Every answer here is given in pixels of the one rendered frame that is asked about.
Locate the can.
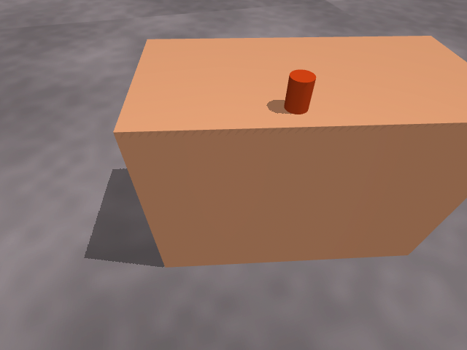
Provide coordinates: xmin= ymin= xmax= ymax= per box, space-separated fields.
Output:
xmin=284 ymin=69 xmax=316 ymax=114

